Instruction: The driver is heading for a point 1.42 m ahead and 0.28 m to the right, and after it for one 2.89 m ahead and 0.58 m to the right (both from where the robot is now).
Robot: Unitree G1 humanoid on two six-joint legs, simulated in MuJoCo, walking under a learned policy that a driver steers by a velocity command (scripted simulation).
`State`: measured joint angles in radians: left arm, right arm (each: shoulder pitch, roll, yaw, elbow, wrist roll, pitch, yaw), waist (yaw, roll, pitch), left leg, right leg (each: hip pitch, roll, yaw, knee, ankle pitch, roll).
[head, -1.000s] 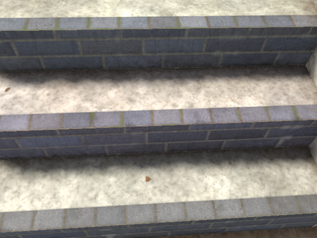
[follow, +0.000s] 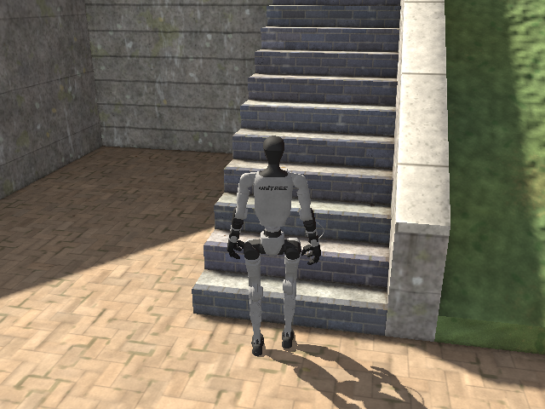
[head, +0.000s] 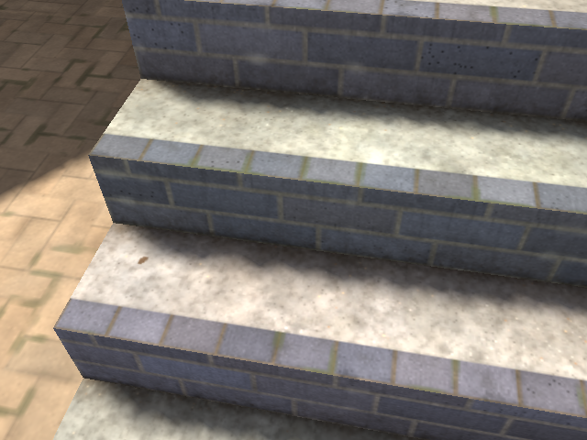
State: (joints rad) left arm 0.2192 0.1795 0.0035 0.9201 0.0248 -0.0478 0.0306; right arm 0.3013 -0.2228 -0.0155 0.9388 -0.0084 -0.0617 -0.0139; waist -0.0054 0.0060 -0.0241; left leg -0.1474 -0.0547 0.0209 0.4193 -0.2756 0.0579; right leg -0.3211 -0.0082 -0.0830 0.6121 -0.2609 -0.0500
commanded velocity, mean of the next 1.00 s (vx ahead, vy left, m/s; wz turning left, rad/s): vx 0.40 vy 0.00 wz -0.11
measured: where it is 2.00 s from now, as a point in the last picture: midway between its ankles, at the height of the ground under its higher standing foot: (325, 173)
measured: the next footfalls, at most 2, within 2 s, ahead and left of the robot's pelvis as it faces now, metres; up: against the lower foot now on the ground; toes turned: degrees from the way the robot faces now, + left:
right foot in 0.02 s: +0.06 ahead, -0.09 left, +0.00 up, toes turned -4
left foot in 0.56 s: +0.38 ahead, +0.21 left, +0.19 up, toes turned +9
